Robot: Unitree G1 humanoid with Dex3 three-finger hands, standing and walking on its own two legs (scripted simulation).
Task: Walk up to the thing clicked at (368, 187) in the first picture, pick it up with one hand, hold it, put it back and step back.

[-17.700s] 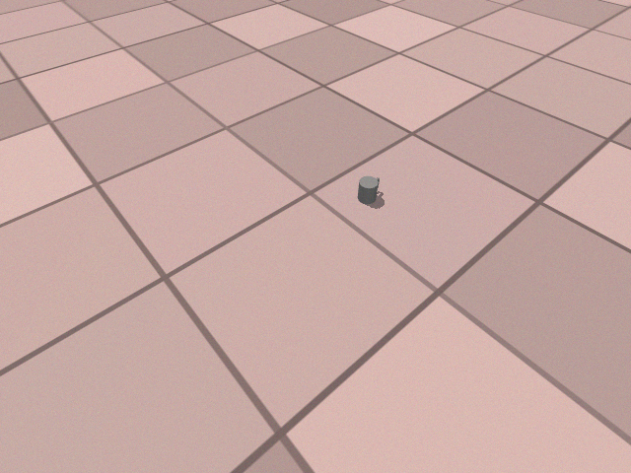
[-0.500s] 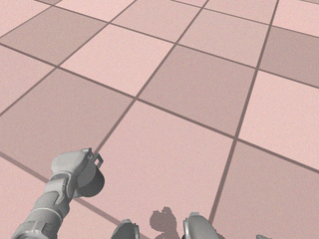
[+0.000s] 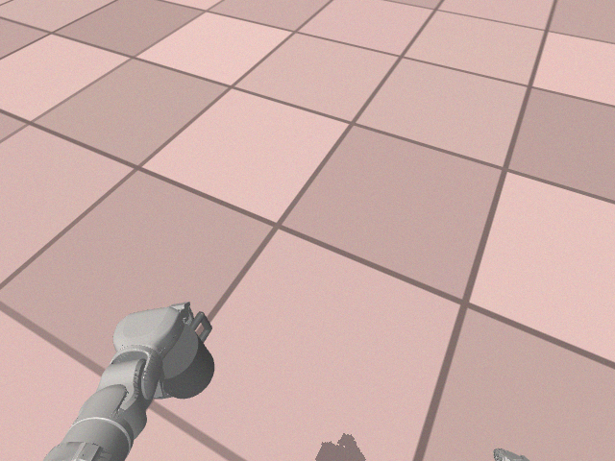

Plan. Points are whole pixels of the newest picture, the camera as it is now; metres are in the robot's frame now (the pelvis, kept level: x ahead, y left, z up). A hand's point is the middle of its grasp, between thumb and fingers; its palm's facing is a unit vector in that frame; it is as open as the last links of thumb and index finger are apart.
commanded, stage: hold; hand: left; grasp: from above
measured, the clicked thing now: (185, 351) +0.33 +0.20 -0.13
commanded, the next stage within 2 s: crouch in 1.86 s
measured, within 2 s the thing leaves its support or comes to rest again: neither
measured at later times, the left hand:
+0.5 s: hand (156, 343) +0.32 +0.22 -0.05, palm faces -0.47 -0.06 -0.88, open 11.4 cm
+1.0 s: hand (151, 352) +0.30 +0.22 -0.03, palm faces -0.47 -0.05 -0.88, open 11.4 cm
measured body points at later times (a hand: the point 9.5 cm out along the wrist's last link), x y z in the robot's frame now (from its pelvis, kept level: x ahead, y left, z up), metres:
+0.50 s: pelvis +0.02 +0.00 +0.02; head +0.05 -0.01 +0.47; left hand +0.34 +0.22 +0.00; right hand +0.12 -0.27 -0.10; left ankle +0.01 +0.12 -0.71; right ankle +0.03 -0.14 -0.71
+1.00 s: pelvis +0.01 +0.00 +0.03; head +0.03 -0.02 +0.48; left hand +0.32 +0.22 +0.02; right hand +0.13 -0.27 -0.09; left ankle +0.01 +0.12 -0.71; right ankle +0.03 -0.14 -0.71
